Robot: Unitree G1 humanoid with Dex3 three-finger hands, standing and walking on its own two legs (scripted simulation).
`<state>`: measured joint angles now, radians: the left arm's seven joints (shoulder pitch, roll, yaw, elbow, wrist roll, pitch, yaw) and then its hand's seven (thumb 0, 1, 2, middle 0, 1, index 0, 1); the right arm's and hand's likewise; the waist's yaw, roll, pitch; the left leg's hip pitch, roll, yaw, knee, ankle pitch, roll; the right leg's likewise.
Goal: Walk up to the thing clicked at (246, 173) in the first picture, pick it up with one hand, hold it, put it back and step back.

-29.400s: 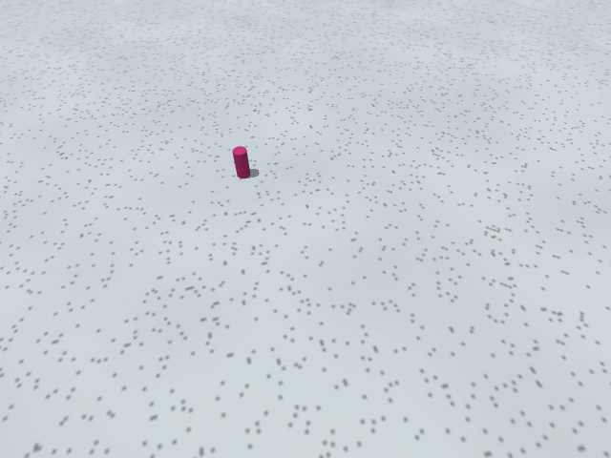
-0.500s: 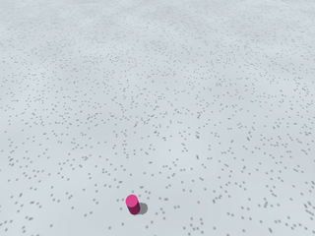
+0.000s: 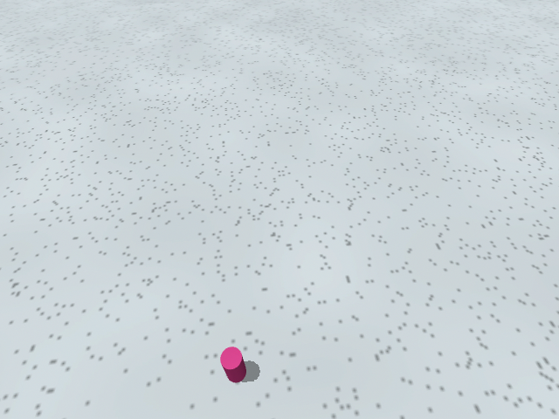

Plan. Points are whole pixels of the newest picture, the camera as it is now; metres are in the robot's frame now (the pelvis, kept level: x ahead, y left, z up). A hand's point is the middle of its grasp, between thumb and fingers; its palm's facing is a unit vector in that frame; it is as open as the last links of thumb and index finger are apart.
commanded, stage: stand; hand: left
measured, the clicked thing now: (234, 365) +0.39 +0.19 -0.71
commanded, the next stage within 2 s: step back in 0.32 s
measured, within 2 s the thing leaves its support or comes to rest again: neither
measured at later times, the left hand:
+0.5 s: hand out of the picture +0.07 +0.27 -0.17, palm faces -0.01 -0.93 -0.38, open 7.4 cm
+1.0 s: hand out of the picture +0.00 +0.28 -0.18, palm faces -0.09 -0.91 -0.40, open 7.4 cm
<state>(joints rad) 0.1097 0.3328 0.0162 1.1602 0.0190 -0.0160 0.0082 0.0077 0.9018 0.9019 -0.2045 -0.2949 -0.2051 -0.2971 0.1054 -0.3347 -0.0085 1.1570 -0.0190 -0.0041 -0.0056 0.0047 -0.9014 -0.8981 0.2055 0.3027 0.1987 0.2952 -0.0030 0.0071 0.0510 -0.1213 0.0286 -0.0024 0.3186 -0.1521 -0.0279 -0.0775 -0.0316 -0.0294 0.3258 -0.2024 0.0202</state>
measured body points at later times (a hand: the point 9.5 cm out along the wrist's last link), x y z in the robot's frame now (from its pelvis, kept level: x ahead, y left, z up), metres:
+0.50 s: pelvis -0.02 +0.01 -0.01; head +0.03 +0.01 +0.43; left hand +0.07 +0.32 -0.14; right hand +0.07 -0.31 -0.14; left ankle +0.01 +0.13 -0.74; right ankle -0.01 -0.13 -0.75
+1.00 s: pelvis -0.12 +0.02 -0.03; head -0.05 +0.02 +0.41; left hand +0.01 +0.33 -0.16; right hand -0.02 -0.29 -0.15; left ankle -0.03 +0.13 -0.75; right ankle -0.15 -0.09 -0.75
